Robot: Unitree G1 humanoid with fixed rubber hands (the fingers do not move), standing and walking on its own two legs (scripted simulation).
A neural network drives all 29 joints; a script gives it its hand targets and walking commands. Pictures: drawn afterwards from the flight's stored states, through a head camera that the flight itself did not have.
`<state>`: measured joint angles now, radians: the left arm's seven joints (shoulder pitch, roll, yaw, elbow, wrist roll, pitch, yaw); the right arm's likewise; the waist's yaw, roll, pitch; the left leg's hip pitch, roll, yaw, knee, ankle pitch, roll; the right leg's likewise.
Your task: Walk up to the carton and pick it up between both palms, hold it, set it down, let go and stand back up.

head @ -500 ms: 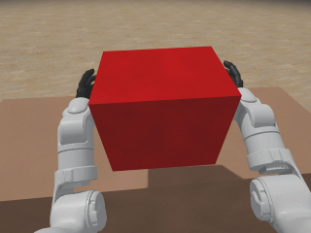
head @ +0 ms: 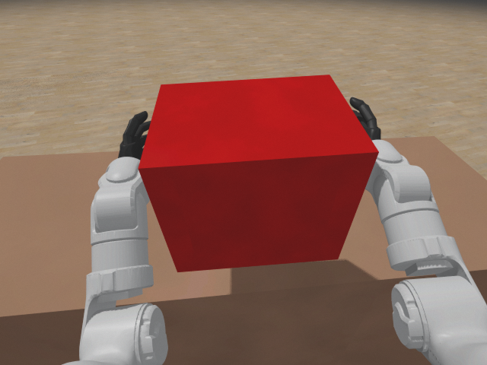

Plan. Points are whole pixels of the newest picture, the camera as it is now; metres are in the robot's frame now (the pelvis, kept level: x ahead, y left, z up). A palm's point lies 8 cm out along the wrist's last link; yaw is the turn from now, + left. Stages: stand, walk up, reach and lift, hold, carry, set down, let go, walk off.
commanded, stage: hold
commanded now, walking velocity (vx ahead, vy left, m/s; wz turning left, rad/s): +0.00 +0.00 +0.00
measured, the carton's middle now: (252, 174) +0.35 -0.01 +0.18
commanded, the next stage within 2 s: set down in 1.22 s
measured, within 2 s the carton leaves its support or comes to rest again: neither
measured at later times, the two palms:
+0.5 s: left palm (133, 159) +0.36 +0.18 +0.21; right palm (362, 144) +0.37 -0.18 +0.23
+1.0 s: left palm (134, 158) +0.36 +0.17 +0.22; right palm (365, 147) +0.36 -0.19 +0.23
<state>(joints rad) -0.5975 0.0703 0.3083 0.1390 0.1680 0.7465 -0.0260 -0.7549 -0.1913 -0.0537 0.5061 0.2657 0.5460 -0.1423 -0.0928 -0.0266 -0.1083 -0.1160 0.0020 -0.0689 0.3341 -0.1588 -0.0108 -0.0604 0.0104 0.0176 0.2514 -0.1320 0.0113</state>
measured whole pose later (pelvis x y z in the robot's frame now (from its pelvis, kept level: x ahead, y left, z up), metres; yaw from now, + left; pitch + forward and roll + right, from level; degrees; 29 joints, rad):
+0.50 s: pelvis +0.00 +0.00 +0.00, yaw +0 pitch -3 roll -1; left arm -0.63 0.08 0.33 0.20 0.16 0.73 -0.04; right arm -0.78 -0.19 -0.06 0.55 0.25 0.54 -0.14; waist -0.09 -0.02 -0.11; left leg -0.12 0.00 -0.07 0.33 -0.15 -0.01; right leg -0.07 0.01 0.01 0.25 -0.13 0.01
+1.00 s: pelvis +0.00 +0.00 +0.00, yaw +0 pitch -3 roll -1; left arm -0.62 0.08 0.30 0.14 0.16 0.76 -0.03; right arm -0.75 -0.19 -0.06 0.50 0.26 0.53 -0.13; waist -0.09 -0.03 -0.11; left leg -0.12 0.00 -0.06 0.31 -0.14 -0.01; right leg -0.07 0.01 0.03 0.24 -0.12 0.01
